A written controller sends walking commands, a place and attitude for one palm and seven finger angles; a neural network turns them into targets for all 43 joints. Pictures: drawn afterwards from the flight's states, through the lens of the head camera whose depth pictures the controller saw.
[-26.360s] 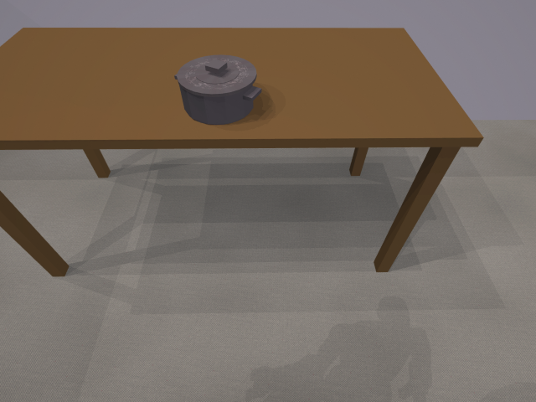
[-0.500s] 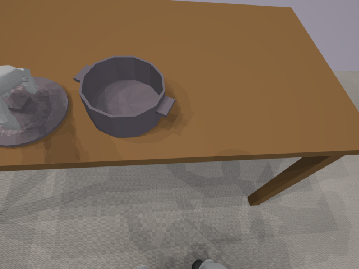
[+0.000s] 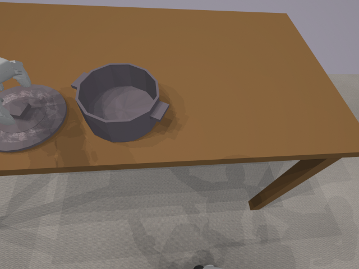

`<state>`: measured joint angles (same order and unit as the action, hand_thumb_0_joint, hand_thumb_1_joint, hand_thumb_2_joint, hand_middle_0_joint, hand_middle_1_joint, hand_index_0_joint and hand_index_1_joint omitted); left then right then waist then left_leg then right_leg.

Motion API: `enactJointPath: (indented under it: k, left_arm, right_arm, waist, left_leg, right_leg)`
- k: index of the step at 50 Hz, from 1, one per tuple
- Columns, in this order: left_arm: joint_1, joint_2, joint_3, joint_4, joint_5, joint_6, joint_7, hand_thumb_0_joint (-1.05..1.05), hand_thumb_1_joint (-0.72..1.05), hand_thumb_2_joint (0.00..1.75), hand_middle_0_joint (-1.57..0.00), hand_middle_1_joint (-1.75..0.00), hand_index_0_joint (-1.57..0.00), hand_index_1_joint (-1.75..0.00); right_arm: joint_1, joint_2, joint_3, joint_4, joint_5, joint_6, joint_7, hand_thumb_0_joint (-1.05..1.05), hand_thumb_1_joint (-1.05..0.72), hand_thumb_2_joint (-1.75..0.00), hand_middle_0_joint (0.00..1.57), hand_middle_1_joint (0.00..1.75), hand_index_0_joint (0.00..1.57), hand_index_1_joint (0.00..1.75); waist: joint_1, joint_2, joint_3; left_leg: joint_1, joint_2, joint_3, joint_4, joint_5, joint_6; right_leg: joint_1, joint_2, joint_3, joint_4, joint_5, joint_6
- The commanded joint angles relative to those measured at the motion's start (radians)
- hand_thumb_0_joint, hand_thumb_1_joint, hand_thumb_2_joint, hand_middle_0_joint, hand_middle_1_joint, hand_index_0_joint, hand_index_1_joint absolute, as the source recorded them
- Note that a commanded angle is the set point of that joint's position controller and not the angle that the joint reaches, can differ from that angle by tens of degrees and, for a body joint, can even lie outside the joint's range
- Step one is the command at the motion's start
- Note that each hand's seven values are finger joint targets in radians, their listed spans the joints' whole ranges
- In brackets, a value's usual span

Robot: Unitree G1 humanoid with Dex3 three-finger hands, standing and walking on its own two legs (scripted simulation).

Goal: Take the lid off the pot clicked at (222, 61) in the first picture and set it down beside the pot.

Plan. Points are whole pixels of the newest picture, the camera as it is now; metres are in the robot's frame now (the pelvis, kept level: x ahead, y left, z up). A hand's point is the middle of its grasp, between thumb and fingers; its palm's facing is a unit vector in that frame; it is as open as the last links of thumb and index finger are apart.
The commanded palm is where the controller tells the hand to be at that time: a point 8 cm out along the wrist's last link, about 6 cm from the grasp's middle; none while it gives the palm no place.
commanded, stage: raise the empty hand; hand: left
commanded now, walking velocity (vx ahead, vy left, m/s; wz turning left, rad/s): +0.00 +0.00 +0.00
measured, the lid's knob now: (17, 109) +0.49 +0.37 +0.02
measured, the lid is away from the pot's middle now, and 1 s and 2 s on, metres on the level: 0.24 0.24 0.24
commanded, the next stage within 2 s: draw the hand back to the body in 0.92 s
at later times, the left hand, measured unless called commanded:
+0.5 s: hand out of the picture +0.45 +0.36 +0.15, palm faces -0.37 -0.13 -0.92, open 11.0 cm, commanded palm +0.48 +0.36 +0.21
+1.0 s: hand out of the picture +0.47 +0.37 +0.18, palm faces -0.37 -0.11 -0.92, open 11.0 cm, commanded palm +0.49 +0.35 +0.24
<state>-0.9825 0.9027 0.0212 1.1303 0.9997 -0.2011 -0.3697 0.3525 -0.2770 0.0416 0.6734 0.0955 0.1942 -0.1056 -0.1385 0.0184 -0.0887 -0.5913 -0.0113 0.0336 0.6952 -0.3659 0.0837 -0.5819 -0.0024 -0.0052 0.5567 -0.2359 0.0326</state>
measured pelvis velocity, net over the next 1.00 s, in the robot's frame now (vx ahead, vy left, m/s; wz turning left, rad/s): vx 0.01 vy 0.02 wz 0.02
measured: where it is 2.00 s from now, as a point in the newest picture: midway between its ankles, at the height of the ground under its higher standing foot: outside the picture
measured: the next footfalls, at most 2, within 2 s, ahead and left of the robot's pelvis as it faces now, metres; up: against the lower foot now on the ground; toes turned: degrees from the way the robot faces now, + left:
none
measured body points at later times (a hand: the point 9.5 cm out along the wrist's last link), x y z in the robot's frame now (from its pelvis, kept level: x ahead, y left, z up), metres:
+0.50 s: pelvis +0.01 +0.00 +0.01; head +0.08 +0.03 +0.45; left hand +0.47 +0.37 +0.20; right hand +0.03 -0.28 -0.11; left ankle -0.03 +0.06 -0.72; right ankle +0.01 -0.16 -0.72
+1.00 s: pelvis +0.01 +0.02 +0.01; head +0.08 +0.04 +0.45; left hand +0.48 +0.37 +0.23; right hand +0.03 -0.26 -0.10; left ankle -0.03 +0.06 -0.72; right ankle +0.01 -0.16 -0.72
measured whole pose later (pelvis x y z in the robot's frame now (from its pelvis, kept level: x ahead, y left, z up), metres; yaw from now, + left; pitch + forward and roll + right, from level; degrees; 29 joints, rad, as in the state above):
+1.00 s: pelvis +0.01 +0.02 +0.01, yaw +1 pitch +13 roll -4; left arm -1.18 0.92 -0.08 1.12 0.99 -0.13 -0.50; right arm 0.35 -0.28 0.04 0.69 0.10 0.18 -0.08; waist -0.12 0.02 -0.07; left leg -0.49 -0.04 0.03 0.60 -0.34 0.11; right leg -0.47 -0.03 -0.01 0.45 -0.20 0.02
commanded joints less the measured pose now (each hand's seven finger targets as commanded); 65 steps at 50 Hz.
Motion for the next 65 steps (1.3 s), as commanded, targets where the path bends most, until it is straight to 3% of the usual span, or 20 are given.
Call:
enactJointPath:
  k: [1, 3, 5, 8, 13, 16, 20, 22, 28, 34, 39, 43, 47, 51, 53, 56, 57, 60, 62, 65]
  left_arm:
    - [-0.446, 0.335, 0.056, -0.201, -0.023, 0.007, 0.017, 0.00, 0.02, 0.58, -0.33, -0.90, -0.33, -0.90]
    - [-0.465, 0.359, 0.080, -0.247, -0.022, -0.003, 0.013, 0.00, 0.02, 0.58, -0.33, -0.90, -0.33, -0.90]
    - [-0.409, 0.373, 0.101, -0.186, -0.031, -0.002, 0.004, 0.00, 0.02, 0.58, -0.33, -0.90, -0.33, -0.90]
    - [-0.456, 0.291, 0.020, -0.200, -0.038, 0.011, -0.015, 0.00, 0.02, 0.58, -0.33, -0.90, -0.33, -0.90]
    - [-0.496, 0.365, 0.076, -0.262, -0.036, 0.004, -0.020, 0.00, 0.02, 0.58, -0.33, -0.90, -0.33, -0.90]
    - [-0.479, 0.343, 0.050, -0.194, -0.045, 0.017, -0.032, 0.00, 0.02, 0.58, -0.33, -0.90, -0.33, -0.90]
    - [-0.524, 0.349, 0.053, -0.254, -0.038, 0.021, -0.038, 0.00, 0.02, 0.58, -0.33, -0.90, -0.33, -0.90]
    - [-0.516, 0.373, 0.079, -0.266, -0.042, 0.016, -0.044, 0.00, 0.02, 0.58, -0.33, -0.90, -0.33, -0.90]
    - [-0.543, 0.334, 0.023, -0.207, -0.037, 0.040, -0.060, 0.00, 0.02, 0.58, -0.33, -0.90, -0.33, -0.90]
    - [-0.620, 0.358, 0.040, -0.273, -0.034, 0.037, -0.071, 0.00, 0.02, 0.58, -0.33, -0.90, -0.33, -0.90]
    - [-0.624, 0.279, -0.041, -0.189, -0.035, 0.065, -0.089, 0.00, 0.02, 0.58, -0.33, -0.90, -0.33, -0.90]
    - [-0.668, 0.302, -0.022, -0.232, -0.025, 0.064, -0.090, 0.00, 0.02, 0.58, -0.33, -0.90, -0.33, -0.90]
    - [-0.627, 0.259, -0.041, -0.177, -0.031, 0.068, -0.098, 0.00, 0.02, 0.58, -0.33, -0.90, -0.33, -0.90]
    - [-0.700, 0.287, -0.019, -0.273, -0.017, 0.069, -0.087, 0.00, 0.02, 0.58, -0.33, -0.90, -0.33, -0.90]
    - [-0.633, 0.309, 0.032, -0.279, -0.019, 0.063, -0.079, 0.00, 0.02, 0.58, -0.33, -0.90, -0.33, -0.90]
    - [-0.468, 0.318, 0.067, -0.225, -0.037, 0.072, -0.074, 0.00, 0.02, 0.58, -0.33, -0.90, -0.33, -0.90]
    - [-0.460, 0.281, 0.038, -0.242, -0.040, 0.075, -0.075, 0.00, 0.02, 0.58, -0.33, -0.90, -0.33, -0.90]
    - [-0.483, 0.329, 0.095, -0.487, -0.037, 0.082, -0.069, 0.00, 0.02, 0.58, -0.33, -0.90, -0.33, -0.90]
    - [-0.359, 0.332, 0.134, -0.472, -0.069, 0.087, -0.072, 0.00, 0.02, 0.58, -0.33, -0.90, -0.33, -0.90]
    - [-0.308, 0.311, 0.129, -0.524, -0.099, 0.109, -0.081, 0.00, 0.02, 0.58, -0.33, -0.90, -0.33, -0.90]
  right_arm:
    - [0.107, -0.197, -0.070, -0.054, -0.002, -0.017, -0.016, 0.00, -0.90, -0.90, 0.20, 0.30, 0.20, 0.30]
    - [0.110, -0.196, -0.074, -0.052, -0.006, -0.015, -0.015, 0.00, -0.90, -0.90, 0.20, 0.30, 0.20, 0.30]
    - [0.106, -0.195, -0.072, -0.056, -0.003, -0.013, -0.017, 0.00, -0.90, -0.90, 0.20, 0.30, 0.20, 0.30]
    - [0.098, -0.197, -0.073, -0.044, 0.000, -0.008, -0.011, 0.00, -0.90, -0.90, 0.20, 0.30, 0.20, 0.30]
    - [0.096, -0.193, -0.075, -0.047, -0.003, -0.005, -0.012, 0.00, -0.90, -0.90, 0.20, 0.30, 0.20, 0.30]
    - [0.089, -0.199, -0.068, -0.043, 0.004, -0.007, -0.010, 0.00, -0.90, -0.90, 0.20, 0.30, 0.20, 0.30]
    - [0.084, -0.193, -0.073, -0.043, 0.001, -0.008, -0.004, 0.00, -0.90, -0.90, 0.20, 0.30, 0.20, 0.30]
    - [0.076, -0.195, -0.072, -0.050, 0.001, -0.008, -0.002, 0.00, -0.90, -0.90, 0.20, 0.30, 0.20, 0.30]
    - [0.075, -0.198, -0.067, -0.046, 0.003, -0.008, 0.006, 0.00, -0.90, -0.90, 0.20, 0.30, 0.20, 0.30]
    - [0.080, -0.192, -0.071, -0.049, -0.003, -0.018, 0.002, 0.00, -0.90, -0.90, 0.20, 0.30, 0.20, 0.30]
    - [0.077, -0.198, -0.066, -0.038, 0.007, -0.020, 0.010, 0.00, -0.90, -0.90, 0.20, 0.30, 0.20, 0.30]
    - [0.086, -0.198, -0.070, -0.038, 0.000, -0.030, 0.012, 0.00, -0.90, -0.90, 0.20, 0.30, 0.20, 0.30]
    - [0.086, -0.201, -0.072, -0.040, -0.001, -0.033, 0.018, 0.00, -0.90, -0.90, 0.20, 0.30, 0.20, 0.30]
    - [0.093, -0.196, -0.081, -0.046, -0.007, -0.036, 0.022, 0.00, -0.90, -0.90, 0.20, 0.30, 0.20, 0.30]
    - [0.088, -0.188, -0.085, -0.061, -0.017, -0.038, 0.030, 0.00, -0.90, -0.90, 0.20, 0.30, 0.20, 0.30]
    - [0.051, -0.185, -0.078, -0.097, -0.008, -0.030, 0.042, 0.00, -0.90, -0.90, 0.20, 0.30, 0.20, 0.30]
    - [0.039, -0.187, -0.080, -0.100, -0.009, -0.027, 0.047, 0.00, -0.90, -0.90, 0.20, 0.30, 0.20, 0.30]
    - [0.012, -0.177, -0.092, -0.138, -0.017, -0.028, 0.064, 0.00, -0.90, -0.90, 0.20, 0.30, 0.20, 0.30]
    - [0.007, -0.181, -0.092, -0.145, -0.016, -0.028, 0.071, 0.00, -0.90, -0.90, 0.20, 0.30, 0.20, 0.30]
    - [-0.031, -0.174, -0.083, -0.159, -0.011, -0.023, 0.077, 0.00, -0.90, -0.90, 0.20, 0.30, 0.20, 0.30]
  waist:
    - [0.014, 0.148, -0.366]
    - [0.020, 0.197, -0.414]
    - [0.021, 0.136, -0.393]
    - [0.007, 0.154, -0.353]
    - [0.019, 0.183, -0.428]
    - [0.012, 0.125, -0.351]
    - [0.021, 0.198, -0.392]
    - [0.030, 0.189, -0.406]
    - [0.018, 0.144, -0.340]
    - [0.020, 0.196, -0.417]
    - [0.008, 0.149, -0.316]
    - [0.012, 0.181, -0.361]
    - [0.015, 0.150, -0.326]
    - [0.019, 0.191, -0.401]
    - [0.036, 0.198, -0.427]
    - [0.059, 0.118, -0.369]
    - [0.059, 0.132, -0.350]
    - [0.068, 0.216, -0.448]
    - [0.072, 0.169, -0.418]
    - [0.077, 0.110, -0.371]
  left_leg:
    - [0.326, 0.008, -0.052, -0.075, 0.496, -0.018]
    - [0.393, 0.012, -0.063, -0.064, 0.598, -0.030]
    - [0.357, 0.007, -0.054, -0.058, 0.589, -0.019]
    - [0.368, 0.012, -0.052, -0.073, 0.577, -0.022]
    - [0.412, 0.009, -0.063, -0.070, 0.633, -0.021]
    - [0.354, 0.007, -0.052, -0.084, 0.555, -0.011]
    - [0.430, 0.013, -0.065, -0.082, 0.646, -0.023]
    - [0.444, 0.014, -0.074, -0.086, 0.713, -0.028]
    - [0.398, 0.011, -0.066, -0.106, 0.601, -0.021]
    - [0.480, 0.013, -0.085, -0.111, 0.673, -0.030]
    - [0.425, 0.015, -0.080, -0.136, 0.592, -0.032]
    - [0.476, 0.019, -0.094, -0.135, 0.651, -0.041]
    - [0.458, 0.019, -0.092, -0.141, 0.661, -0.045]
    - [0.529, 0.025, -0.111, -0.145, 0.734, -0.058]
    - [0.559, 0.026, -0.125, -0.134, 0.834, -0.069]
    - [0.461, 0.013, -0.100, -0.153, 0.765, -0.054]
    - [0.463, 0.017, -0.095, -0.159, 0.789, -0.058]
    - [0.594, 0.025, -0.139, -0.153, 0.934, -0.069]
    - [0.593, 0.030, -0.143, -0.159, 0.963, -0.068]
    - [0.523, 0.021, -0.120, -0.181, 0.815, -0.048]
  right_leg:
    - [0.105, 0.057, -0.053, -0.034, 0.202, -0.074]
    - [0.102, 0.059, -0.054, -0.029, 0.227, -0.075]
    - [0.123, 0.060, -0.053, -0.032, 0.244, -0.069]
    - [0.091, 0.059, -0.057, -0.045, 0.228, -0.069]
    - [0.143, 0.059, -0.052, -0.046, 0.262, -0.071]
    - [0.139, 0.058, -0.055, -0.059, 0.243, -0.068]
    - [0.137, 0.057, -0.057, -0.062, 0.262, -0.070]
    - [0.154, 0.058, -0.058, -0.062, 0.291, -0.072]
    - [0.153, 0.058, -0.058, -0.079, 0.248, -0.068]
    - [0.163, 0.057, -0.057, -0.089, 0.255, -0.069]
    - [0.138, 0.057, -0.062, -0.104, 0.218, -0.068]
    - [0.140, 0.057, -0.060, -0.106, 0.228, -0.071]
    - [0.125, 0.056, -0.060, -0.108, 0.231, -0.071]
    - [0.140, 0.057, -0.058, -0.110, 0.244, -0.071]
    - [0.147, 0.057, -0.059, -0.104, 0.258, -0.072]
    - [0.216, 0.047, -0.054, -0.107, 0.282, -0.072]
    - [0.206, 0.043, -0.054, -0.112, 0.297, -0.074]
    - [0.209, 0.045, -0.051, -0.114, 0.299, -0.076]
    - [0.208, 0.043, -0.055, -0.128, 0.295, -0.070]
    - [0.262, 0.030, -0.054, -0.139, 0.291, -0.065]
